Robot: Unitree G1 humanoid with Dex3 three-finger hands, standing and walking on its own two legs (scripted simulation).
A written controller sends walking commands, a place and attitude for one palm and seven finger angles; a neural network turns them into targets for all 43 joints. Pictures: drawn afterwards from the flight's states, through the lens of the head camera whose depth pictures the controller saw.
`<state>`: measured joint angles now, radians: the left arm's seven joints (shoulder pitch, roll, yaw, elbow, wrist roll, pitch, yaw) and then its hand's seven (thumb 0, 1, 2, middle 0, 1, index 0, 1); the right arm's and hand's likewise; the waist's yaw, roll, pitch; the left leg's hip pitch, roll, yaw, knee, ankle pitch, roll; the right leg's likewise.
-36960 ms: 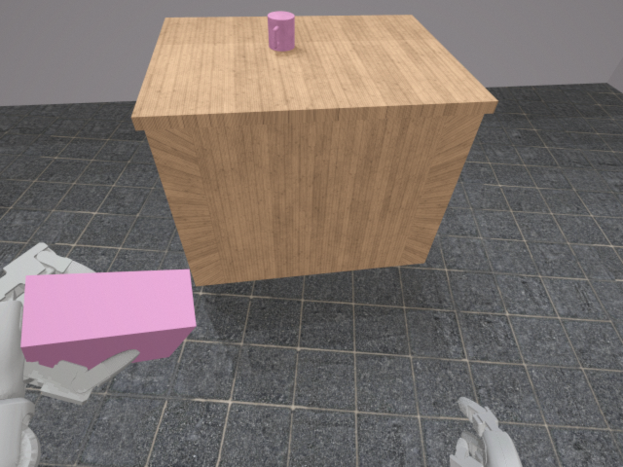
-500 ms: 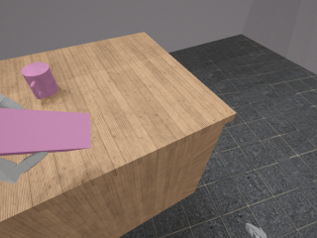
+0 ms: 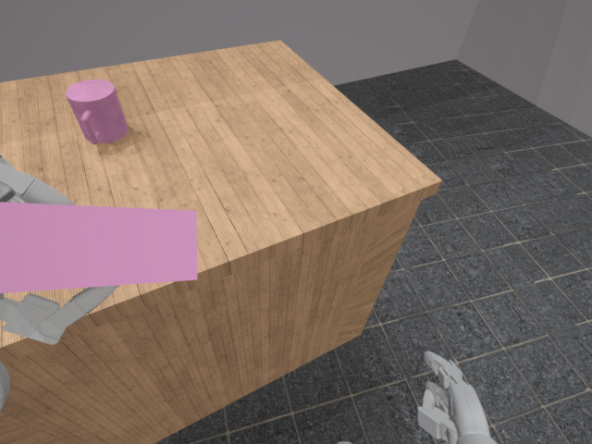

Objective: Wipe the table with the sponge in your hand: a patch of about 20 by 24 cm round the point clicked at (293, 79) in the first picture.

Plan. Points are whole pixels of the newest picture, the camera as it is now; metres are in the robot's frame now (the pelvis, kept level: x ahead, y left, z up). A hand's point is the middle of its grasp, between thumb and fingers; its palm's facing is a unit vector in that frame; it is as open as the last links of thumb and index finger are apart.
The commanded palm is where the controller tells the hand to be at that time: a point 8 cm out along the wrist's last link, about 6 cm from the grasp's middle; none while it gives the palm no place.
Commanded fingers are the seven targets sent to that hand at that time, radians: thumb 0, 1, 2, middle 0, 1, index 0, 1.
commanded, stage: step back with the hand held close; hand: left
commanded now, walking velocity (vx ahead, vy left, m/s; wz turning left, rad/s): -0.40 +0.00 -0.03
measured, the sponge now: (126, 250) +0.25 +0.17 +0.21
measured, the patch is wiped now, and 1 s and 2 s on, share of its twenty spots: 1.00 1.00 1.00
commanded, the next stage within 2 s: stop stepping back and stand still in 0.26 s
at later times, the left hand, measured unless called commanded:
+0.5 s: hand out of the picture +0.07 +0.19 +0.24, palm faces +0.35 -0.84 -0.42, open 9.8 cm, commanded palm +0.01 +0.26 +0.26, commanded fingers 0.00 0.10 1.30 -1.20 -1.60 -1.20 -1.60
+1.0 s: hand out of the picture -0.05 +0.20 +0.26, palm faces +0.46 -0.82 -0.35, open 9.8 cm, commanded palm -0.10 +0.23 +0.26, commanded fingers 0.00 0.10 1.30 -1.20 -1.60 -1.20 -1.60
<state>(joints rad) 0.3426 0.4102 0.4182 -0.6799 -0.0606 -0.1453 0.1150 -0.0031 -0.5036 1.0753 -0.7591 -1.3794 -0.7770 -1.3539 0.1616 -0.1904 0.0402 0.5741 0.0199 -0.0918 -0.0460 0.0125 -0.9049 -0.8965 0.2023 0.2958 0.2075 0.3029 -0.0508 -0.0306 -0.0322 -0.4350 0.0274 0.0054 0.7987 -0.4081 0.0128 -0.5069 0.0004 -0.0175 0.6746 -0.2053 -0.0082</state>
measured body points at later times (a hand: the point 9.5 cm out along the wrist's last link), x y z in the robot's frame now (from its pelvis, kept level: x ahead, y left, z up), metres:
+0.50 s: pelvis -0.16 -0.02 -0.01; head -0.15 +0.00 +0.44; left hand +0.04 +0.24 +0.26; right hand +0.00 -0.27 -0.07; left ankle -0.17 +0.11 -0.72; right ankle -0.04 -0.14 -0.71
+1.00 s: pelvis -0.27 -0.04 +0.00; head -0.31 -0.03 +0.45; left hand -0.08 +0.24 +0.28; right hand -0.12 -0.27 -0.07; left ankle -0.23 +0.09 -0.71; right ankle -0.23 -0.13 -0.66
